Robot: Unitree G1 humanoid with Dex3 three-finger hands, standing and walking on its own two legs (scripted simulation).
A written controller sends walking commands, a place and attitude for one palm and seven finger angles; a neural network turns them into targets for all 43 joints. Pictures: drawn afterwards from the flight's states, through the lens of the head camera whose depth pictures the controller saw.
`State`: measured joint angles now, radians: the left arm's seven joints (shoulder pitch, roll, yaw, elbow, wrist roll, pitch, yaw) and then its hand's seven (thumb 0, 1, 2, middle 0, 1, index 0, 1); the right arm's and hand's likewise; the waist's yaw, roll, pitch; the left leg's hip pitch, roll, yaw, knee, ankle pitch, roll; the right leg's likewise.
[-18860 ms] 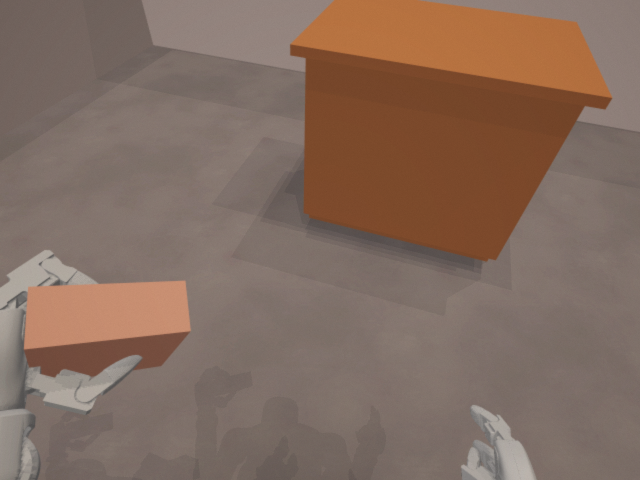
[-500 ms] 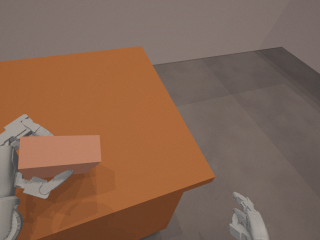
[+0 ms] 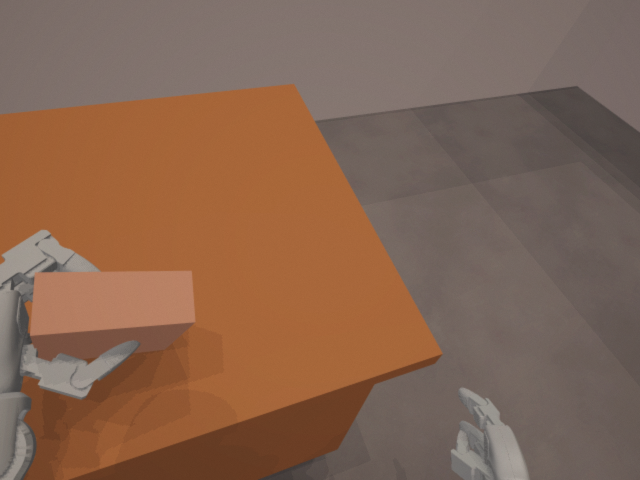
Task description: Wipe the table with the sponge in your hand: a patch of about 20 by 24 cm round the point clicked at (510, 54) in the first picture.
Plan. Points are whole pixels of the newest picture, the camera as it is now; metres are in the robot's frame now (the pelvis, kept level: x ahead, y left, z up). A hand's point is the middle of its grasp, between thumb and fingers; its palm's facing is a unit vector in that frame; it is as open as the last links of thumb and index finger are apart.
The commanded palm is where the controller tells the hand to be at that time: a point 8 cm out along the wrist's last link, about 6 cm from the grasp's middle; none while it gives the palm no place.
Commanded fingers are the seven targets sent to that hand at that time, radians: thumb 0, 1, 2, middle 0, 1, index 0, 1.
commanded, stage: look again from close up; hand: left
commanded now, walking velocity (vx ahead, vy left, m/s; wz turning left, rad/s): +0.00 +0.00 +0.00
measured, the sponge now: (135, 317) +0.24 +0.22 +0.12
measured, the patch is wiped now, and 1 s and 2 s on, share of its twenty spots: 0.00 0.00 0.00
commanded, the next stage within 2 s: shuffle to correct the standing spot in 0.14 s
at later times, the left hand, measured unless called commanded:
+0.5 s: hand (97, 310) +0.22 +0.24 +0.15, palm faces +0.38 -0.86 -0.35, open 9.4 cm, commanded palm +0.16 +0.26 +0.17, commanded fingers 0.00 0.10 1.30 -1.20 -1.60 -1.20 -1.60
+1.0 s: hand (182, 320) +0.22 +0.16 +0.15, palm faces +0.33 -0.87 -0.37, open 9.4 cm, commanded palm +0.16 +0.20 +0.17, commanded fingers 0.00 0.10 1.30 -1.20 -1.60 -1.20 -1.60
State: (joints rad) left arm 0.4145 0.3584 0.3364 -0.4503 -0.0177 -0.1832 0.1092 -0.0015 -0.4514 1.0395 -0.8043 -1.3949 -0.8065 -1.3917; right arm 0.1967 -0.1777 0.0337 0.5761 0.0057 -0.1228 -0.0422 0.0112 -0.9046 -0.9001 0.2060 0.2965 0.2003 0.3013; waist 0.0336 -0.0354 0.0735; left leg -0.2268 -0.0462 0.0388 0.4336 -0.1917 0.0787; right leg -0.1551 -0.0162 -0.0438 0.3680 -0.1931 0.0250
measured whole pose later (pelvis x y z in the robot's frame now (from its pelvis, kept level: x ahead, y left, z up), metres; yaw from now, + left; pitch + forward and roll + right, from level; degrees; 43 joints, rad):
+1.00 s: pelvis +0.00 -0.08 -0.01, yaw +0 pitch +0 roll -1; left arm 0.46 0.38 0.35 -0.56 -0.08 -0.13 0.11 0.00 -0.45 1.04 -0.80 -1.40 -0.81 -1.39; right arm 0.18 -0.21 -0.01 0.57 0.02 -0.09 -0.05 0.01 -0.91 -0.90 0.20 0.30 0.20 0.30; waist 0.01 -0.02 0.08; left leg -0.30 0.07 -0.01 0.52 -0.23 -0.03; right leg -0.22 0.10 -0.08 0.44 -0.23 -0.09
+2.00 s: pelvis +0.00 +0.02 +0.00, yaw -1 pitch -1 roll -2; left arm 0.42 0.35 0.32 -0.48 0.00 -0.19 0.10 0.00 -0.45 1.04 -0.80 -1.40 -0.80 -1.40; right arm 0.17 -0.18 0.03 0.57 -0.01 -0.12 -0.02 0.01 -0.90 -0.90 0.21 0.30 0.20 0.30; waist 0.03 -0.04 0.09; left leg -0.23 -0.07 0.07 0.45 -0.21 0.11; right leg -0.18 -0.04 -0.02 0.42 -0.22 0.01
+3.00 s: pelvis +0.00 -0.02 +0.00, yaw +0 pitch -1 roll -2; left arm 0.44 0.36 0.33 -0.48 -0.03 -0.17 0.12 0.00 -0.46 1.04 -0.81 -1.40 -0.81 -1.39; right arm 0.19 -0.20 0.01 0.58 0.01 -0.11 -0.05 0.01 -0.91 -0.90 0.20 0.30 0.20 0.30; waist 0.02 -0.02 0.06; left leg -0.23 -0.02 0.03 0.45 -0.20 0.05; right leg -0.15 0.01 -0.06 0.38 -0.20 0.00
